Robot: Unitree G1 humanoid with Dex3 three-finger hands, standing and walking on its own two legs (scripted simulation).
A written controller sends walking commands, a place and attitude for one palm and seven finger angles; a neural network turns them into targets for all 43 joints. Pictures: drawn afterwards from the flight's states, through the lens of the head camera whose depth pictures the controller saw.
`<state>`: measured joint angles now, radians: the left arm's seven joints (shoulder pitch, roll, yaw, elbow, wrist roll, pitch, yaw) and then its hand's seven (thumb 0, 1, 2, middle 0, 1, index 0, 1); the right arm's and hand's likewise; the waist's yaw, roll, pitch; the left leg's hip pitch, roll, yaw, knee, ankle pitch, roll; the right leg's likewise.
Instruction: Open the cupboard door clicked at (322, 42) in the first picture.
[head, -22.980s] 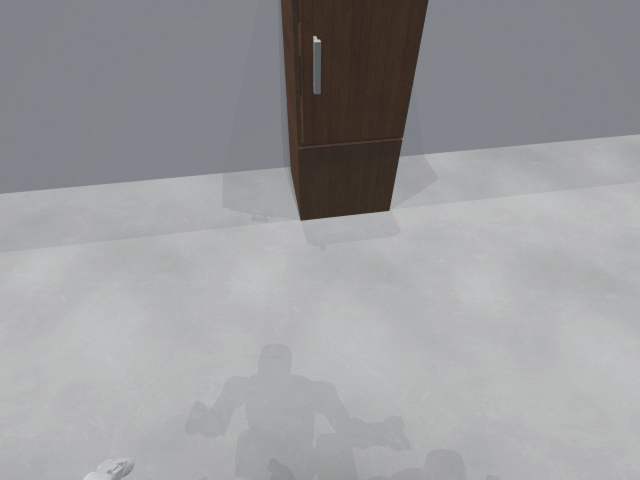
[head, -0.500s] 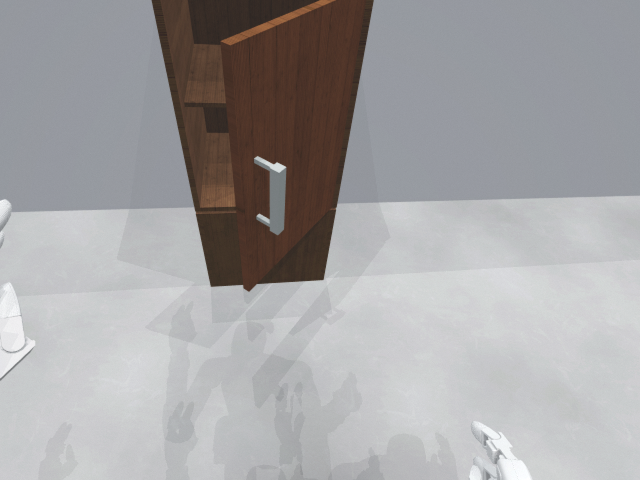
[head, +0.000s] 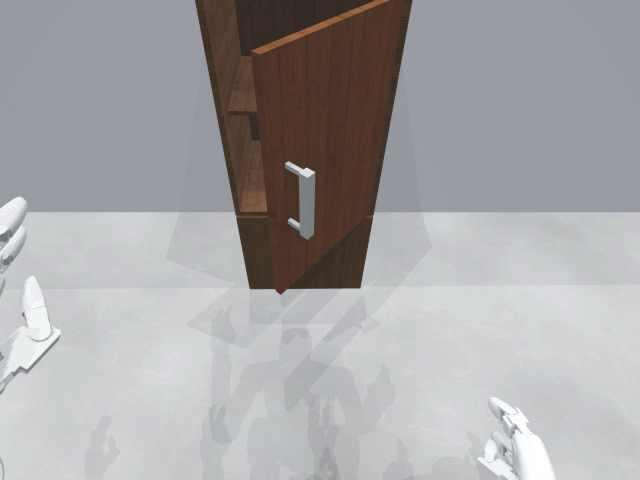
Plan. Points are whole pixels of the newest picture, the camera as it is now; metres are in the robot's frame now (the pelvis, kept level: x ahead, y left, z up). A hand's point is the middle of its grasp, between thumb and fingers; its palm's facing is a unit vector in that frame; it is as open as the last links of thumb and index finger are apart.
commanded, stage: stop stepping back and stand still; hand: left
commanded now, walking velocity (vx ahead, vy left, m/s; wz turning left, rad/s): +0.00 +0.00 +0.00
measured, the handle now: (299, 201) +0.61 +0.08 -0.04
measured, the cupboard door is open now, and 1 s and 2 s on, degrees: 48 48 48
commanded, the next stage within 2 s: let the arm hang, fingers relaxed in 0.66 s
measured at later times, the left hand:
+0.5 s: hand out of the picture +0.19 +0.30 +0.16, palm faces +0.40 -0.78 -0.48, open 7.4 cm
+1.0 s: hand out of the picture +0.09 +0.24 -0.13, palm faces -0.04 -0.96 -0.29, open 7.4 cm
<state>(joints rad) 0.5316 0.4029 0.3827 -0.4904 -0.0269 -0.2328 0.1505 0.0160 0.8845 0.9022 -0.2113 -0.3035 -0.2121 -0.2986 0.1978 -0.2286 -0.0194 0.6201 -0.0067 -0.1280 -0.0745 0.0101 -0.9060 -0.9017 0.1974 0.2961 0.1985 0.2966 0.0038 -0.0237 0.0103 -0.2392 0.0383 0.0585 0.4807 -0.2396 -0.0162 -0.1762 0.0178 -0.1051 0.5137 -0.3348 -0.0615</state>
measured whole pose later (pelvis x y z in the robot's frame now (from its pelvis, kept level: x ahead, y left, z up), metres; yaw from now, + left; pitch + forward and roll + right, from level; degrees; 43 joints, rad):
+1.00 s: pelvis -0.03 +0.03 +0.00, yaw +1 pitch +0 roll +0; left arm 0.27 0.25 0.00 0.67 0.03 0.05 -0.01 0.01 0.91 0.90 -0.20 -0.30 -0.20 -0.30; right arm 0.16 -0.29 0.00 0.86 -0.03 -0.01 0.01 0.01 -0.91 -0.90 0.20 0.30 0.20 0.30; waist -0.02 0.03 0.02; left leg -0.33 0.00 0.07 0.54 -0.21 0.03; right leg -0.26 -0.03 -0.10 0.57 -0.32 -0.03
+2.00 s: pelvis -0.01 +0.02 +0.01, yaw +1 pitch -2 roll +0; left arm 0.29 0.14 0.01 1.15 0.00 0.00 0.03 0.01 0.91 0.90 -0.20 -0.30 -0.20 -0.30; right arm 0.28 -0.13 0.00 1.15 -0.02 0.01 -0.03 0.00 -0.91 -0.90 0.19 0.30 0.20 0.30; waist 0.00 0.01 0.05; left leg -0.19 0.02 0.05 0.40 -0.18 0.00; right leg -0.10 0.00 -0.12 0.40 -0.27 -0.04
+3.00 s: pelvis -0.01 +0.00 +0.00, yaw -10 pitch +0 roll +2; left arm 0.19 0.20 0.09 1.01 0.02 0.07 -0.01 0.01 0.91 0.90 -0.20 -0.30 -0.20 -0.30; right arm 0.21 -0.20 -0.05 1.02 -0.04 0.02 -0.05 0.00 -0.91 -0.90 0.20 0.30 0.20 0.30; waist 0.01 0.02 0.11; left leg -0.24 0.10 0.22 0.54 -0.29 -0.02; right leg -0.36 0.01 -0.02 0.87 -0.50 -0.03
